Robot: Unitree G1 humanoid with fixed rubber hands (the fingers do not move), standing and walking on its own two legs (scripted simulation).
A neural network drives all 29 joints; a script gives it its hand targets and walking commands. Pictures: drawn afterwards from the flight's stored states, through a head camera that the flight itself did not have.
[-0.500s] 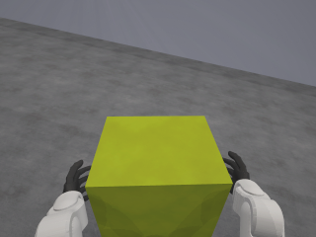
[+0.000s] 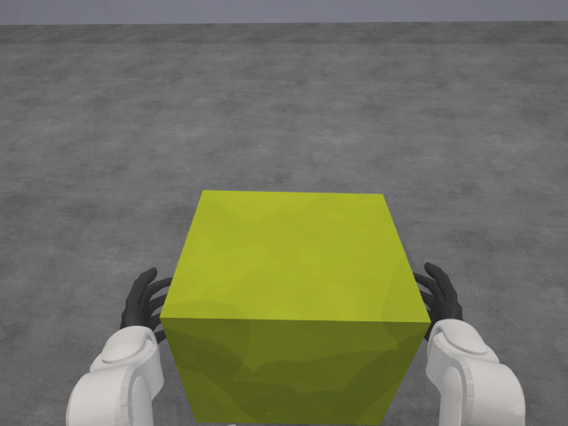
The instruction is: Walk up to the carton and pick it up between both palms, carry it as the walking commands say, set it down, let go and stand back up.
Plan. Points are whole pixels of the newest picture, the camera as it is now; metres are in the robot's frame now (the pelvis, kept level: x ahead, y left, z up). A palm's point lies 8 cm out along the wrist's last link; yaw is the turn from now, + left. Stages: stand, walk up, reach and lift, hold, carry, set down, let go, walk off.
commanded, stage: carry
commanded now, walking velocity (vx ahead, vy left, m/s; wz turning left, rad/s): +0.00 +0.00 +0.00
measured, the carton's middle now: (290, 306) +0.31 -0.02 -0.04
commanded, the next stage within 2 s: none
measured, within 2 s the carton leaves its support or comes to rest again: neither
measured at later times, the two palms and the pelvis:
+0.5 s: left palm (212, 376) +0.18 +0.06 +0.11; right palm (551, 324) +0.20 -0.29 +0.10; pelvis -0.05 -0.12 +0.00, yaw +0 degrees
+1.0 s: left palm out of the picture +0.10 +0.07 +0.10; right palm out of the picture +0.13 -0.28 +0.10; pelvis -0.12 -0.11 -0.01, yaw +1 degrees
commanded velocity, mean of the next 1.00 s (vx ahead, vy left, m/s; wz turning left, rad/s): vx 0.00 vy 0.00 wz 0.00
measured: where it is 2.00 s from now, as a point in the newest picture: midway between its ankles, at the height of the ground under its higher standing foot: outside the picture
